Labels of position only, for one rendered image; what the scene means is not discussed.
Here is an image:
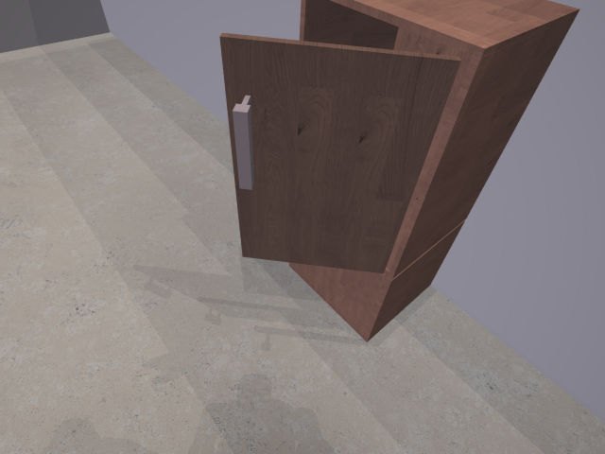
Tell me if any handle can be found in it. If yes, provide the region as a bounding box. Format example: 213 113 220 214
233 96 254 190

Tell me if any cupboard door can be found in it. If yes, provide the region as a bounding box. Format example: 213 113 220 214
219 33 461 273

